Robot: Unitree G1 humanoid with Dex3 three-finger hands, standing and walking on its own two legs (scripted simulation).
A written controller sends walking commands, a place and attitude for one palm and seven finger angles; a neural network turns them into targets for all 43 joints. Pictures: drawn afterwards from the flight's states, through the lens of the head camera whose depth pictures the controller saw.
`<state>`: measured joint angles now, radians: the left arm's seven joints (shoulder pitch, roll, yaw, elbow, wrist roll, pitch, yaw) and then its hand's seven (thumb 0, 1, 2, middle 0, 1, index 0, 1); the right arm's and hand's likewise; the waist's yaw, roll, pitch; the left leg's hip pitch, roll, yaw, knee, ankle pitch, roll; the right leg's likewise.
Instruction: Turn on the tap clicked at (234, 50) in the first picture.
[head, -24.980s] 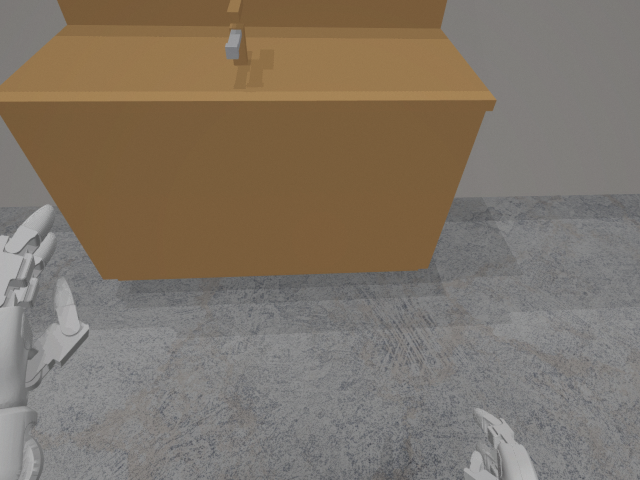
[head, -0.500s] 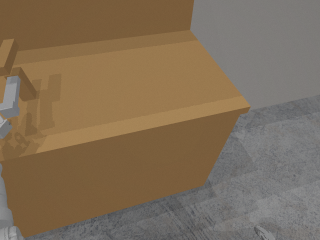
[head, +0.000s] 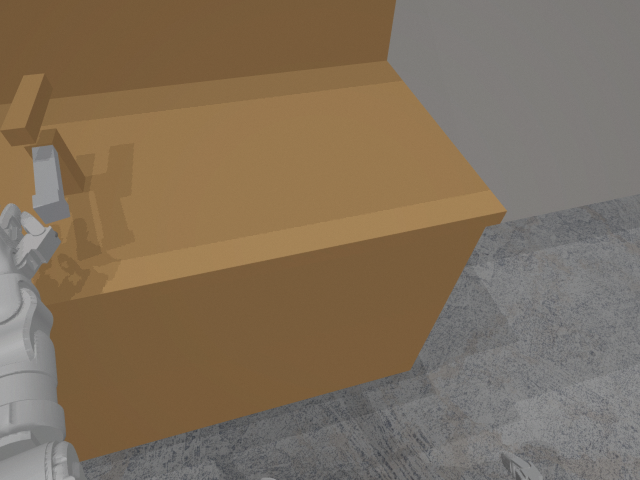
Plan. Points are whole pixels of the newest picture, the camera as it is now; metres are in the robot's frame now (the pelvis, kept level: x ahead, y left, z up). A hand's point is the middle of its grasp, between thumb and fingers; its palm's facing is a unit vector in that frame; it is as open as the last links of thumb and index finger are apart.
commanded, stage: push the lever round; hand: left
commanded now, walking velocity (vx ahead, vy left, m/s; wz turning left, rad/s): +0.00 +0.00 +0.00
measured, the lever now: (51, 206) +0.39 +0.36 +0.13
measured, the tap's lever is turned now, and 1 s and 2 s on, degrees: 12 35 68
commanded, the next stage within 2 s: none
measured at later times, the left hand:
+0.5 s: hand (99, 217) +0.39 +0.31 +0.11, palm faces +0.67 -0.74 -0.06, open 7.6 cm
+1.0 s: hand (114, 213) +0.39 +0.29 +0.12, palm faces +0.76 -0.64 -0.05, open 7.7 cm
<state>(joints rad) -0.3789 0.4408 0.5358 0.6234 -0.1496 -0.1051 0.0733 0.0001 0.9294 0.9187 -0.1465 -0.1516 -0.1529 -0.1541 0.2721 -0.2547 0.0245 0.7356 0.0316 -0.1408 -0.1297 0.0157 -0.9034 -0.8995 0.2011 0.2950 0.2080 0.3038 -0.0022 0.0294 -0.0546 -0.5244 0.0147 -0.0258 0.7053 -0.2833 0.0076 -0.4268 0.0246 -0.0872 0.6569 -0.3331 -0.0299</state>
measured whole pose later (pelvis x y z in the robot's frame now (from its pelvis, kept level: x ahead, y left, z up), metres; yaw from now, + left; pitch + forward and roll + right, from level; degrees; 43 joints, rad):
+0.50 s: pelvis +0.01 +0.00 +0.01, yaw +0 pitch +5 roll -1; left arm -0.40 0.29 0.43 0.54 -0.07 -0.06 0.34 0.02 0.94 0.92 -0.15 -0.15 -0.15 -0.15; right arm 0.23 -0.24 0.02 0.75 0.00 -0.10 -0.11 0.01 -0.90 -0.90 0.20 0.30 0.21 0.30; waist -0.01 0.03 -0.06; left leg -0.46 0.01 -0.02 0.66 -0.29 0.01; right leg -0.37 0.02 -0.08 0.62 -0.34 -0.02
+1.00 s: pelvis +0.01 -0.01 +0.00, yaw +0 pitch +4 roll -1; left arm -0.44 0.22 0.42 0.54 -0.01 -0.02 0.53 0.03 0.93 0.91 -0.15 -0.15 -0.15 -0.15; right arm 0.20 -0.23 -0.01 0.77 -0.02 -0.04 -0.10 0.01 -0.90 -0.90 0.20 0.29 0.21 0.30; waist -0.01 0.03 -0.07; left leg -0.45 0.01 -0.02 0.66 -0.28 0.00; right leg -0.36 0.02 -0.08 0.63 -0.34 -0.03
